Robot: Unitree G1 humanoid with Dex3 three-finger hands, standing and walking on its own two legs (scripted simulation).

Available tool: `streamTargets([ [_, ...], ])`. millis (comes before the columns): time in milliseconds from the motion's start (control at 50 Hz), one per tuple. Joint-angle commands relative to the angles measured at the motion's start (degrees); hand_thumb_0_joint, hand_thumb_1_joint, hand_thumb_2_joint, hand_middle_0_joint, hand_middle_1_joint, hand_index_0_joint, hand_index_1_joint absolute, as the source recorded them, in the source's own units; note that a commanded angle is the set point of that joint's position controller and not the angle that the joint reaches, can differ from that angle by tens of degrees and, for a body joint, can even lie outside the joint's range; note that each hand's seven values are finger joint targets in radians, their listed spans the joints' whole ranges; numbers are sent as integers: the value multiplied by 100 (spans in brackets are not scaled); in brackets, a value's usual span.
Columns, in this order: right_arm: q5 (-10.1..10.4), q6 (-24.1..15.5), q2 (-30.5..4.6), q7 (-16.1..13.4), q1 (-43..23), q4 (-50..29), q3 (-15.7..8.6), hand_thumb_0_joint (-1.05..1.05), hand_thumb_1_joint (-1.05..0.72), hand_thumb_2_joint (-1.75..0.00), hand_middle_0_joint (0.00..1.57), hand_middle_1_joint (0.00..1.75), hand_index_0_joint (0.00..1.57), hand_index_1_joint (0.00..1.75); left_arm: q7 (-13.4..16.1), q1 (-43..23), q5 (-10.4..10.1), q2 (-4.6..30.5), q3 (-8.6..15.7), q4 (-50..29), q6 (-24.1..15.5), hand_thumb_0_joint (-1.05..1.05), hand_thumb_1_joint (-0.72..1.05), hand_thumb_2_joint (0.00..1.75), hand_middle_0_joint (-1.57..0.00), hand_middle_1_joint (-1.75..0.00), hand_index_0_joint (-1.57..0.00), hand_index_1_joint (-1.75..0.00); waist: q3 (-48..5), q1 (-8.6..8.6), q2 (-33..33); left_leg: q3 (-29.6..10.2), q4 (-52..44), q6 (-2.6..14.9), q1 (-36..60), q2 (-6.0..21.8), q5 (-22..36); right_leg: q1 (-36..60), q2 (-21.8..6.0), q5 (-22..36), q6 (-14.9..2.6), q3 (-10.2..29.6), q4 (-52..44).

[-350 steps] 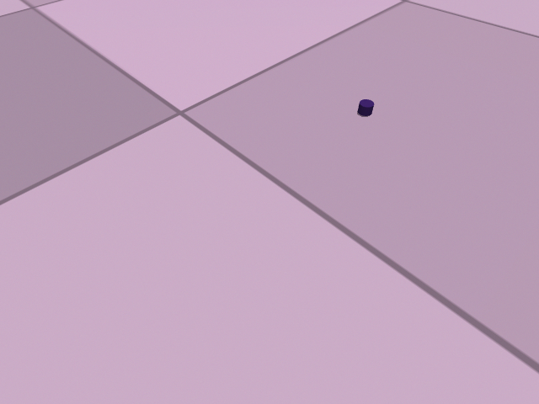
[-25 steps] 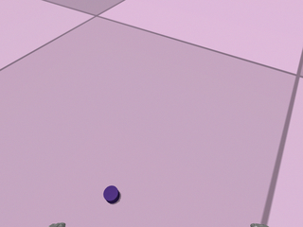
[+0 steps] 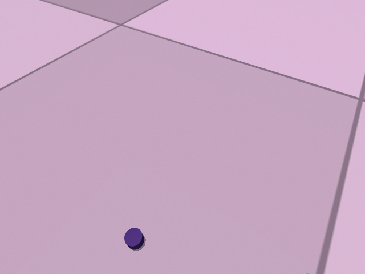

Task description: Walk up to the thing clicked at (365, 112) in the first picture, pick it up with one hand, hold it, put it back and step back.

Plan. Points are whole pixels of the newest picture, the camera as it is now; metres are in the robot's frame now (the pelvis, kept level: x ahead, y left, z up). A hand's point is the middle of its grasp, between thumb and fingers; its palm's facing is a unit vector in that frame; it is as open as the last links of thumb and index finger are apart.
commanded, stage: stand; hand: left
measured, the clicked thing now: (134, 238) +0.41 +0.28 -0.75
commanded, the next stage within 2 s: none
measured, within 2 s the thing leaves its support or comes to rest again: neither
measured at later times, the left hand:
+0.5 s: hand out of the picture +0.08 +0.24 -0.15, palm faces -0.02 -0.94 -0.35, open 7.4 cm
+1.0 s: hand out of the picture +0.09 +0.24 -0.15, palm faces -0.02 -0.94 -0.35, open 7.4 cm
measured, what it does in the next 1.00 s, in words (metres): stands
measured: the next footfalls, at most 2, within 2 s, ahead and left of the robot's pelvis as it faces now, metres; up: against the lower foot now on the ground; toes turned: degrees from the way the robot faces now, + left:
none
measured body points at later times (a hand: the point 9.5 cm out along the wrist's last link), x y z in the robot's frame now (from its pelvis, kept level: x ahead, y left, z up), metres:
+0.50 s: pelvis +0.01 -0.01 +0.00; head +0.02 -0.02 +0.45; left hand +0.08 +0.29 -0.13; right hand +0.09 -0.31 -0.13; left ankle +0.02 +0.14 -0.75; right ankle +0.01 -0.13 -0.75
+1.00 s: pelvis +0.01 -0.01 +0.00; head +0.03 -0.02 +0.45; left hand +0.09 +0.29 -0.13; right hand +0.09 -0.31 -0.14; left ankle +0.02 +0.14 -0.75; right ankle +0.01 -0.13 -0.75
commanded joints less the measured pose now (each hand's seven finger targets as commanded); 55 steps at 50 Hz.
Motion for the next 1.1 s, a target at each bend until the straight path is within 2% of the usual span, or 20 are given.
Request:
streamTargets([
  [0, 11, -179, -1178, -116, -224, -322, -189, 0, -90, -90, 20, 30, 20, 30, 55, -239, -8, 1254, 169, -320, -134, 0, 90, 90, -20, -30, -20, -30, -574, -22, -2, -448, -501, 175, -6, 591, 609, 329, -565, 342, -176, 563, -474],
  [60, 22, -197, -1213, -113, -220, -327, -198, 0, -90, -90, 20, 30, 20, 30, 47, -134, -14, 1247, 161, -328, -138, 0, 90, 90, -20, -30, -20, -30, -564, 10, 27, -445, -522, 195, 57, 622, 657, 361, -554, 424, -183, 551, -483],
  [140, 23, -203, -1181, -108, -232, -348, -204, 0, -90, -90, 20, 30, 20, 30, 63, -147, -9, 1289, 155, -363, -168, 0, 90, 90, -20, -30, -20, -30, -680, -14, -115, -411, -458, 191, 245, 645, 1029, 381, -569, 720, -182, 527, -466],
  [280, 27, -172, -1206, -104, -210, -322, -195, 0, -90, -90, 20, 30, 20, 30, 69, -55, -16, 1268, 128, -377, -158, 0, 90, 90, -20, -30, -20, -30, -484, -5, -43, -380, -531, 176, 100, 606, 534, 296, -553, 341, -179, 563, -597],
  [340, 36, -175, -1204, -109, -224, -334, -195, 0, -90, -90, 20, 30, 20, 30, 77, 17, 2, 1282, 128, -373, -168, 0, 90, 90, -20, -30, -20, -30, -607, 14, -97, -384, -484, 206, 222, 643, 742, 356, -579, 576, -186, 564, -560],
  [360, 34, -172, -1144, -104, -175, -327, -170, 0, -90, -90, 20, 30, 20, 30, 78, -37, -9, 1306, 125, -387, -170, 0, 90, 90, -20, -30, -20, -30, -536, -6, -152, -383, -551, 164, 172, 618, 779, 320, -553, 545, -180, 536, -542],
  [440, 42, -161, -1207, -106, -129, -297, -179, 0, -90, -90, 20, 30, 20, 30, 73, 6, -9, 1294, 120, -392, -170, 0, 90, 90, -20, -30, -20, -30, -520, -8, -116, -363, -525, 183, 164, 610, 619, 315, -559, 491, -174, 568, -607],
  [500, 40, -164, -1202, -106, -153, -309, -170, 0, -90, -90, 20, 30, 20, 30, 79, 39, -17, 1302, 120, -393, -172, 0, 90, 90, -20, -30, -20, -30, -553, 23, -80, -360, -511, 181, 215, 632, 767, 376, -566, 619, -176, 560, -561],
  [540, 48, -156, -1195, -114, -91, -285, -158, 0, -90, -90, 20, 30, 20, 30, 81, -5, -23, 1311, 122, -392, -158, 0, 90, 90, -20, -30, -20, -30, -437, 4, -93, -381, -565, 160, 98, 612, 598, 349, -540, 395, -174, 554, -595],
  [700, 33, -165, -1238, -118, -68, -280, -159, 0, -90, -90, 20, 30, 20, 30, 70, 43, -16, 1286, 110, -428, -156, 0, 90, 90, -20, -30, -20, -30, -558, 17, -7, -356, -538, 169, 156, 649, 745, 411, -558, 580, -193, 574, -575],
  [800, 55, -160, -1216, -127, -49, -268, -131, 0, -90, -90, 20, 30, 20, 30, 68, 40, -24, 1301, 117, -411, -139, 0, 90, 90, -20, -30, -20, -30, -471, 23, -21, -365, -585, 151, 115, 622, 671, 362, -535, 477, -193, 553, -556],
  [920, 49, -174, -1220, -135, -2, -277, -132, 0, -90, -90, 20, 30, 20, 30, 77, 50, -22, 1298, 108, -431, -149, 0, 90, 90, -20, -30, -20, -30, -596, 23, -96, -362, -536, 153, 246, 674, 1081, 457, -556, 833, -194, 528, -493],
  [980, 47, -158, -1237, -134, -4, -287, -139, 0, -90, -90, 20, 30, 20, 30, 79, 19, -16, 1292, 102, -436, -149, 0, 90, 90, -20, -30, -20, -30, -521, 9, -126, -323, -511, 180, 196, 648, 868, 443, -566, 733, -191, 549, -567],
  [1000, 39, -162, -1239, -135, -3, -298, -148, 0, -90, -90, 20, 30, 20, 30, 82, 33, -9, 1302, 108, -457, -154, 0, 90, 90, -20, -30, -20, -30, -635, 12, -106, -336, -495, 167, 271, 666, 1011, 479, -576, 881, -195, 540, -522],
  [1080, 51, -159, -1226, -137, -24, -307, -129, 0, -90, -90, 20, 30, 20, 30, 87, 74, -10, 1298, 105, -434, -148, 0, 90, 90, -20, -30, -20, -30, -583, 16, -34, -332, -518, 159, 258, 660, 992, 435, -561, 868, -168, 525, -542],
])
